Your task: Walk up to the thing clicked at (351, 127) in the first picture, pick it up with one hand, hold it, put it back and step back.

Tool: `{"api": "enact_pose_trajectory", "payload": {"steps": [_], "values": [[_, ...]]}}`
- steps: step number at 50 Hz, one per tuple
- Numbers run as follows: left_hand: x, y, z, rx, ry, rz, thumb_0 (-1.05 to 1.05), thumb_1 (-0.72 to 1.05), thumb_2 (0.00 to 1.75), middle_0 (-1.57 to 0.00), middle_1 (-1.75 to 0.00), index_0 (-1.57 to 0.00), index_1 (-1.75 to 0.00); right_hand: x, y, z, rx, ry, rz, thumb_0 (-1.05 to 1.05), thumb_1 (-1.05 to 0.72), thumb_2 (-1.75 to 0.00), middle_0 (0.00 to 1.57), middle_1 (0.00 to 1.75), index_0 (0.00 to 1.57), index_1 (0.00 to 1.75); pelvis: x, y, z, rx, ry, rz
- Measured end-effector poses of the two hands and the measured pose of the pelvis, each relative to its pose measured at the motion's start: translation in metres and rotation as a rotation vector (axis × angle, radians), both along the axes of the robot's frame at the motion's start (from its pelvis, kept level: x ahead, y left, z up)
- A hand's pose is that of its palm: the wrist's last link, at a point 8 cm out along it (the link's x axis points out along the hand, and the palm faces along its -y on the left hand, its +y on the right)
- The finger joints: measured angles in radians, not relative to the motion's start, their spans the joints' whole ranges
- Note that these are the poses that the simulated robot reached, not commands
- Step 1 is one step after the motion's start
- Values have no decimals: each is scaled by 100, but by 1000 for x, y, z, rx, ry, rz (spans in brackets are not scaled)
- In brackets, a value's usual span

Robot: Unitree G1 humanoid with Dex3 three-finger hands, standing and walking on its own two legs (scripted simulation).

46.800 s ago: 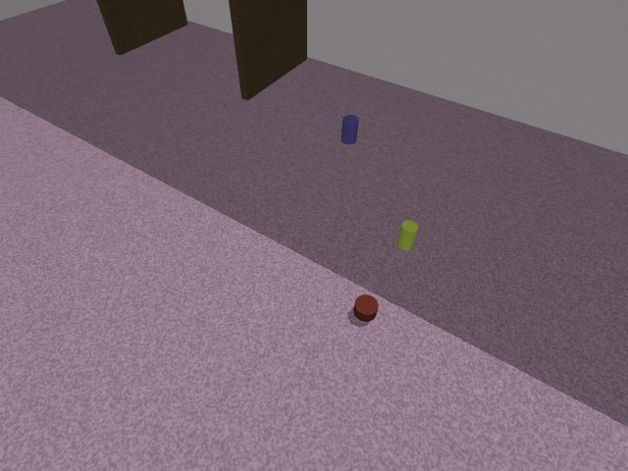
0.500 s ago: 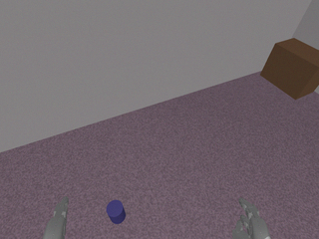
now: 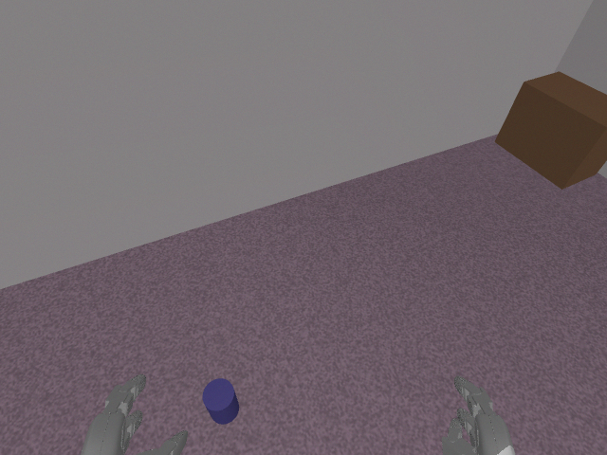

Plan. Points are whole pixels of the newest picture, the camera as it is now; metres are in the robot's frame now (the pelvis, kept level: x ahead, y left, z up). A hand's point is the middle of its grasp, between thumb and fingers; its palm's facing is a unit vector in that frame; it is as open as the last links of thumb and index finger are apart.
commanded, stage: stand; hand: left
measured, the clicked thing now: (221, 401) +0.41 +0.21 -0.65
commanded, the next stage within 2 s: none
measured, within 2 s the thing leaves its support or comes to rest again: neither
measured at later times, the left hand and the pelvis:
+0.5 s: hand out of the picture +0.05 +0.25 -0.11, palm faces -0.01 -0.94 -0.35, open 7.4 cm; pelvis +0.00 +0.01 +0.05, yaw +0 degrees
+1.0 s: hand out of the picture +0.05 +0.25 -0.10, palm faces -0.01 -0.94 -0.35, open 7.4 cm; pelvis -0.01 +0.00 +0.06, yaw +0 degrees
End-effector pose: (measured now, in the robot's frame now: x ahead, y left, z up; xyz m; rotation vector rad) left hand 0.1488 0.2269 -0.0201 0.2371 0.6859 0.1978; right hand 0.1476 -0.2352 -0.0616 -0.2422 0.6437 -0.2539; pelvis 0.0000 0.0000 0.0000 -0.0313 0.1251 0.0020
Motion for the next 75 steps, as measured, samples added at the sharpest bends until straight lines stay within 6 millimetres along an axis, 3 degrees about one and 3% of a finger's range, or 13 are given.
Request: {"api": "enact_pose_trajectory", "payload": {"steps": [5,11,16,21,32,59,75], "values": [[-2,15,-27,55,73,-106,0,62,84,-20,-30,-20,-30,-9,-12,-16,-44,217,129,1,-90,-90,20,30,20,30,-6,-1,8,25,-76,0],[-30,46,-47,56,240,-63,0,81,88,-21,-30,-20,-30,-39,-37,-15,-33,358,70,1,-90,-89,20,30,21,30,-4,3,20,35,-120,0],[-60,64,-52,60,364,-4,0,87,90,-21,-30,-20,-30,-65,-46,-12,-34,456,22,1,-91,-89,20,30,20,30,-2,6,31,31,-145,1],[-87,71,-50,53,461,41,0,90,90,-20,-30,-20,-30,-83,-43,-12,-13,532,6,1,-91,-90,20,29,20,30,-2,8,43,31,-166,2],[-117,70,-43,45,571,81,0,90,90,-20,-30,-20,-30,-94,-32,-14,42,585,6,1,-91,-89,20,29,20,30,-5,7,56,40,-196,1],[-99,59,-40,37,583,72,0,90,90,-20,-30,-20,-30,-105,-57,-8,27,644,-31,1,-91,-90,20,29,20,30,-4,-4,61,35,-189,-4],[-71,59,-37,35,559,57,0,90,90,-20,-30,-20,-30,-84,-56,-5,23,620,-29,1,-91,-89,20,29,20,30,10,-2,63,34,-180,-13]]}}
